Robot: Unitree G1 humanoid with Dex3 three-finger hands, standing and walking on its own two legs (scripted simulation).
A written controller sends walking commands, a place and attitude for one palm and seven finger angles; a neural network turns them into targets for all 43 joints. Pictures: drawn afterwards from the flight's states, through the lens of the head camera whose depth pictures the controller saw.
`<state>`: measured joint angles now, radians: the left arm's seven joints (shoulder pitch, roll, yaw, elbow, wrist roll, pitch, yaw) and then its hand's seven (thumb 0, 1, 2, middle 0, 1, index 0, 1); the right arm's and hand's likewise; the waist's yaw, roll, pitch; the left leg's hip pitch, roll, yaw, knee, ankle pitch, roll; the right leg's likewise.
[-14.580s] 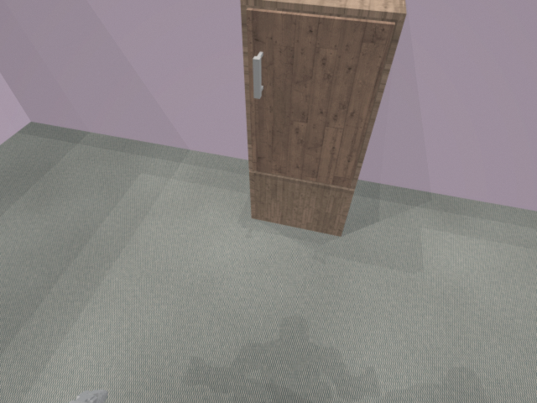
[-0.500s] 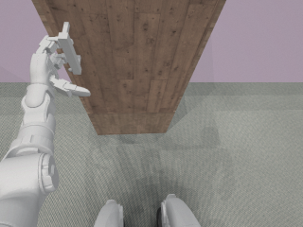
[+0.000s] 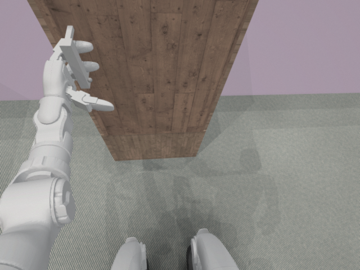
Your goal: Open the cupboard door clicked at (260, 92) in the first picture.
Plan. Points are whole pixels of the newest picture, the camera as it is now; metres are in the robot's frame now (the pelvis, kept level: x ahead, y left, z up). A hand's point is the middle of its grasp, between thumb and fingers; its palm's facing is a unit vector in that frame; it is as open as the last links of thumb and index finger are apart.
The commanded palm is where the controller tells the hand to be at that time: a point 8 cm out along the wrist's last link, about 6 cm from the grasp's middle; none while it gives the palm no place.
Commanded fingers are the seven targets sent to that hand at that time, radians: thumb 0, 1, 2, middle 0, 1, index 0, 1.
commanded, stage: slide the fingers in behind the handle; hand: left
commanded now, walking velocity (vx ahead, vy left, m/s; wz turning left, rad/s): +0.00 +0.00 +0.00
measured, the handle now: (78, 59) +0.56 +0.18 +0.08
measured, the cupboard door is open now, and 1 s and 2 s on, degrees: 0 1 41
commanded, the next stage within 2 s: close the thumb around the handle in 0.06 s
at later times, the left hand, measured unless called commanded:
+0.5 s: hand (90, 81) +0.51 +0.16 +0.07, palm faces +0.00 -1.00 -0.02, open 10.7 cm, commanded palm +0.48 +0.20 +0.07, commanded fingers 0.00 0.51 0.73 -0.37 -1.31 -0.37 -1.31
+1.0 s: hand (90, 80) +0.51 +0.16 +0.07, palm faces +0.00 -1.00 -0.02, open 5.4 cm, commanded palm +0.48 +0.20 +0.07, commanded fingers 0.00 0.90 0.90 -0.40 -1.35 -0.40 -1.35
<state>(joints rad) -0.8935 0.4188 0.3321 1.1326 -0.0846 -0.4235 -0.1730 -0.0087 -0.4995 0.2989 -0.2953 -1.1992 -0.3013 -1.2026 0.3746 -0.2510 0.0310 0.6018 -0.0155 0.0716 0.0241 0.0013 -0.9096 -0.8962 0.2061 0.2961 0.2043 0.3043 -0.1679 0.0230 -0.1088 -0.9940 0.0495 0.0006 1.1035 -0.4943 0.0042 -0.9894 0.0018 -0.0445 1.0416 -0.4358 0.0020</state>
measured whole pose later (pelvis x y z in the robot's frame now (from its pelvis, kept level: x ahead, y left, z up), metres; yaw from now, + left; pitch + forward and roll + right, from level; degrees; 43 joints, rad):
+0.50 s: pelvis +0.00 +0.00 +0.00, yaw +0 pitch +22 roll -2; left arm -0.91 0.41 0.32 1.16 -0.08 -0.44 -0.16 0.00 -0.01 0.51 -0.34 -1.25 -0.33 -1.26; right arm 0.37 -0.26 0.02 0.62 -0.02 0.06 0.02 0.00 -0.91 -0.90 0.21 0.30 0.20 0.30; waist -0.17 0.02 -0.11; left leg -1.00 0.04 -0.01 1.11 -0.49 0.00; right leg -0.99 0.00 -0.05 1.05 -0.44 0.00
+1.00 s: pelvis +0.00 +0.00 +0.00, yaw +0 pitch +22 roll -2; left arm -0.89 0.40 0.32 1.14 -0.08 -0.44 -0.15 0.01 0.79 0.84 -0.39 -1.35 -0.37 -1.35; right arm 0.38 -0.26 0.02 0.62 -0.02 0.07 0.02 0.00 -0.91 -0.90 0.21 0.30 0.20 0.30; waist -0.16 0.02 -0.11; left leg -0.99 0.05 -0.01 1.10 -0.50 0.00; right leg -0.98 0.00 -0.05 1.04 -0.44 0.00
